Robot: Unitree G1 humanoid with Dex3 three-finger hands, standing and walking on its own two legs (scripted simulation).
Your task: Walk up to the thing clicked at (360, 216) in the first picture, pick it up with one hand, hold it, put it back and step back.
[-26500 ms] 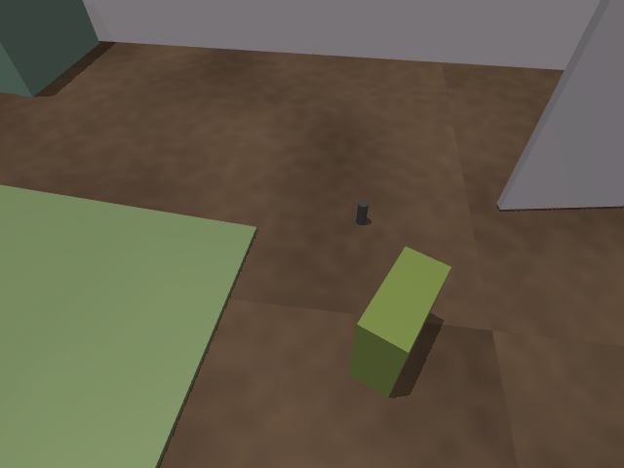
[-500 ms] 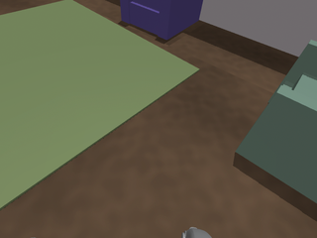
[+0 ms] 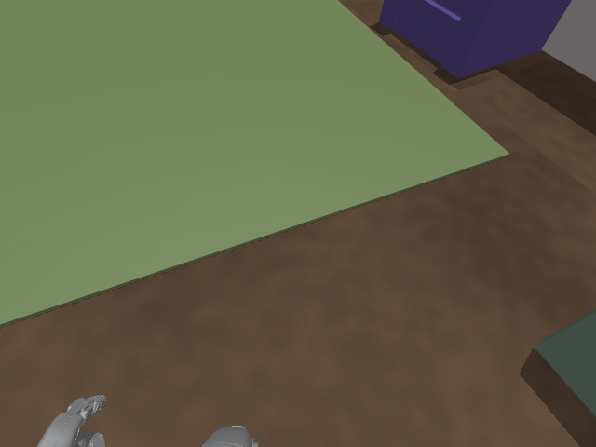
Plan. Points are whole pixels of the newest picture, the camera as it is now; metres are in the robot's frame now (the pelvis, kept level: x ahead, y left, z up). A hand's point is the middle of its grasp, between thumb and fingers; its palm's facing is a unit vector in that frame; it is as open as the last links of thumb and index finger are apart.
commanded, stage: walk up
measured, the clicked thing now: out of the picture +0.06 +1.38 -0.69
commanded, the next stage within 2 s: none
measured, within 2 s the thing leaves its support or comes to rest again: neither
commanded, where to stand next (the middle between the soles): +0.07 -0.01 m, yaw +80 degrees
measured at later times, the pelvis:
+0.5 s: pelvis -0.03 -0.10 +0.00, yaw +27 degrees
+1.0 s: pelvis -0.03 -0.07 +0.02, yaw +52 degrees
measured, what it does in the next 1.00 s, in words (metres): steps on the spot, turning left: right foot, then left foot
